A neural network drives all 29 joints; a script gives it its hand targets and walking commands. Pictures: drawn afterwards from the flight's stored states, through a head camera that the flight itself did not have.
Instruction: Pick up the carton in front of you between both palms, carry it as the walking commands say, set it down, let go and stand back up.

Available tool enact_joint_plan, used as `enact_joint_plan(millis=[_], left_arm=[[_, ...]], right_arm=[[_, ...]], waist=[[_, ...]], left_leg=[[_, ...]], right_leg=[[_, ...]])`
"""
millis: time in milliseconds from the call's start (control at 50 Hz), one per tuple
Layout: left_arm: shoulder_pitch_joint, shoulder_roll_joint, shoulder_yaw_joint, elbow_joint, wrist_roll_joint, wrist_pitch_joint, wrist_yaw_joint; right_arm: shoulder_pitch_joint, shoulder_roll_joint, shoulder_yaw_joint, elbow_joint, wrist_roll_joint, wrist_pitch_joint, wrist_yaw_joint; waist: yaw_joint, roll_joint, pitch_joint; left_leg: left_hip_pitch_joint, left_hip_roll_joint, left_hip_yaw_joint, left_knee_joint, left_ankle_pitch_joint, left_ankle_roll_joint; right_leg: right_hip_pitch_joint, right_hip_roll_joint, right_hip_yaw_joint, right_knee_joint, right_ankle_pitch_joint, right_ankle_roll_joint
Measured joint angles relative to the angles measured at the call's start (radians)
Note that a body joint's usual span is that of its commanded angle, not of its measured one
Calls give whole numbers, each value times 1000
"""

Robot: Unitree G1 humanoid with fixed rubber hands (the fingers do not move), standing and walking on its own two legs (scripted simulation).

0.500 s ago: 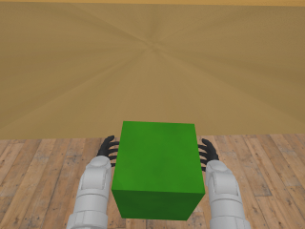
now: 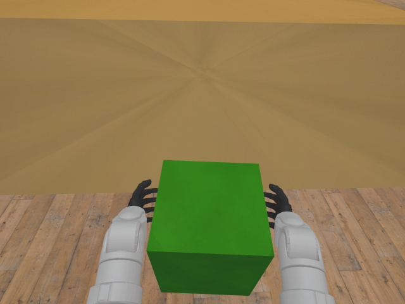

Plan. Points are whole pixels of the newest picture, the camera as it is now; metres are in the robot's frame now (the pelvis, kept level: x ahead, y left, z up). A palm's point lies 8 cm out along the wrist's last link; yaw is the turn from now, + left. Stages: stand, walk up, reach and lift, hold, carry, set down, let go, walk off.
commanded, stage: hold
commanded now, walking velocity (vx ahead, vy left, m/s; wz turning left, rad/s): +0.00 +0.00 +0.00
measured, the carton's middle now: (207, 230) +0.30 +0.00 -0.02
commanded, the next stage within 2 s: carry in 0.46 s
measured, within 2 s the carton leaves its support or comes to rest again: neither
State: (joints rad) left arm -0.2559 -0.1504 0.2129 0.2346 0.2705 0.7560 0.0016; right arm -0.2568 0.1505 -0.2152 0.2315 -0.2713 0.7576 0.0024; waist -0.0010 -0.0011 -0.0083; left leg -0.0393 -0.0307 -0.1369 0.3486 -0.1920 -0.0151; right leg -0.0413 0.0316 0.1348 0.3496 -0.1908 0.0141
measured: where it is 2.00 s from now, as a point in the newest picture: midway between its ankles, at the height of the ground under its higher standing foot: (196, 225)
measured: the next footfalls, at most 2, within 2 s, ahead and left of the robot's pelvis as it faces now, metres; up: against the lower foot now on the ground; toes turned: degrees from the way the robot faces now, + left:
right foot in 0.92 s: +0.14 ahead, -0.10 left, +0.00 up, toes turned -8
left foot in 1.22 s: +0.45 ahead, +0.11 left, +0.00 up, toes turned +10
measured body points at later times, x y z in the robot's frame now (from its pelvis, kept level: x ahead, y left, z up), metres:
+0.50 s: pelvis +0.00 +0.00 +0.00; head -0.05 +0.00 +0.44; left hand +0.30 +0.15 +0.04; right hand +0.30 -0.15 +0.04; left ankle +0.01 +0.13 -0.75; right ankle +0.01 -0.13 -0.75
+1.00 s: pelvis +0.16 +0.00 -0.02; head +0.16 -0.01 +0.43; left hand +0.44 +0.14 +0.05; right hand +0.44 -0.16 +0.05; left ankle +0.03 +0.12 -0.71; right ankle +0.10 -0.09 -0.75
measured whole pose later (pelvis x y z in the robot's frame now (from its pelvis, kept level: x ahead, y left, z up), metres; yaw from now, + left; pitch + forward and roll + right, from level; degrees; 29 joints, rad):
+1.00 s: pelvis +0.16 +0.00 -0.02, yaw +1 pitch +6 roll -1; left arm -0.17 -0.14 0.09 -0.26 0.10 1.16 0.09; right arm -0.12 0.13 -0.13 -0.33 -0.10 1.19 -0.10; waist -0.01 0.03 -0.13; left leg -0.30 0.08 0.07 0.85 -0.48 -0.02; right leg -0.26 -0.02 -0.18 0.55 -0.37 -0.04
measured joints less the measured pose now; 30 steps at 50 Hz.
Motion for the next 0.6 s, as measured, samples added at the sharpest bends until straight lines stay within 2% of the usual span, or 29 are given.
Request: enact_joint_plan(millis=[440,500,560,600], left_arm=[[-43,-11,36,28,23,0,-9],[-32,-7,24,12,15,8,-5],[-6,-1,2,-33,-11,26,5],[4,2,-11,-81,-33,47,15]], right_arm=[[-43,11,-36,29,-24,-1,10],[-35,8,-27,14,-15,8,7],[-11,2,0,-29,7,27,-4],[-2,0,16,-78,26,49,-13]], waist=[[0,-1,19],[1,1,-29],[4,4,-78],[7,5,-99]], left_leg=[[-15,-1,6,20,0,0],[-85,2,22,75,-37,-1],[-146,21,57,131,-129,0],[-177,32,75,156,-126,-2]], right_leg=[[-16,0,-2,22,-1,1],[-90,-7,-19,85,-45,3],[-155,-25,-59,149,-156,1],[-189,-36,-81,176,-156,-1]])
